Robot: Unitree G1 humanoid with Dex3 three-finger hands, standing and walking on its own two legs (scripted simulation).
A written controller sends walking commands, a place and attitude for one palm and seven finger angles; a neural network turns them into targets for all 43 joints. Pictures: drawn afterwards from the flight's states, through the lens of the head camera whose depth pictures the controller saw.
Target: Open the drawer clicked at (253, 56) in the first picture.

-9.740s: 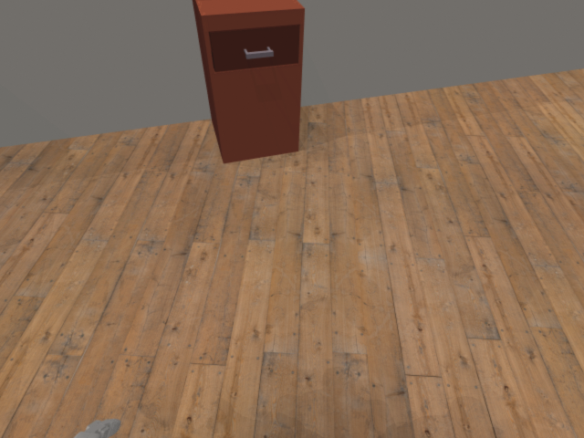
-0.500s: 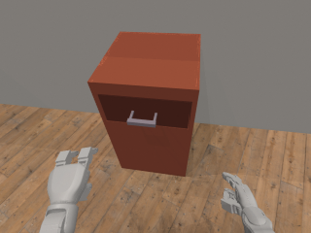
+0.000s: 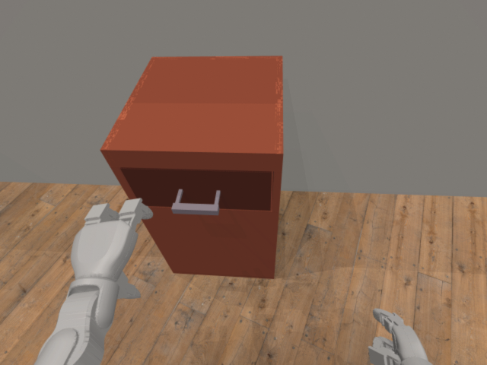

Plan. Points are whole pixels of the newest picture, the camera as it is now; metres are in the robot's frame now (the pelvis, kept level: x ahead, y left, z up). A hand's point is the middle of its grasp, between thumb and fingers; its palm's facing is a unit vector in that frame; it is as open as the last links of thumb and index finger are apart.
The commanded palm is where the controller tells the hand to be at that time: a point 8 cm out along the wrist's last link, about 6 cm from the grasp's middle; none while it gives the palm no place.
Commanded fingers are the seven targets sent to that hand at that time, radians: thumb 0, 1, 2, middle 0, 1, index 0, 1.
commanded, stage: raise the hand with hooked fingers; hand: left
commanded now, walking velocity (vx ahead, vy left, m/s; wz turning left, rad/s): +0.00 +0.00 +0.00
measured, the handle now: (197, 201) +0.52 +0.20 -0.16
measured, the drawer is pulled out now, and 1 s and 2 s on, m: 0.00 0.00 0.00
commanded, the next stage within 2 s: move the hooked fingers above the handle in 0.70 s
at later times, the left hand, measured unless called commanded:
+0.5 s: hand (118, 232) +0.29 +0.24 +0.07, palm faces -0.04 -0.11 -0.99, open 13.8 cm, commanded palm +0.26 +0.24 +0.14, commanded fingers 0.00 -0.50 0.30 -0.30 -1.20 -0.30 -1.20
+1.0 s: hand (127, 240) +0.29 +0.23 +0.05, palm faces -0.05 -0.11 -0.99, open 13.8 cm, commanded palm +0.28 +0.24 +0.11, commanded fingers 0.00 -0.50 0.30 -0.30 -1.20 -0.30 -1.20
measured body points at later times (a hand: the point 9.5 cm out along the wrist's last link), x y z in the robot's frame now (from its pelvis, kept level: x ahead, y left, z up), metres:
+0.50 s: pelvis -0.01 +0.00 +0.01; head +0.01 -0.03 +0.46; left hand +0.29 +0.24 +0.13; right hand +0.18 -0.21 -0.10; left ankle -0.03 +0.07 -0.72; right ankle -0.04 -0.06 -0.72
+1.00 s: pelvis -0.03 +0.01 +0.01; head +0.00 -0.01 +0.46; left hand +0.28 +0.23 +0.10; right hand +0.16 -0.21 -0.10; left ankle -0.03 +0.07 -0.72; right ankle -0.04 -0.06 -0.72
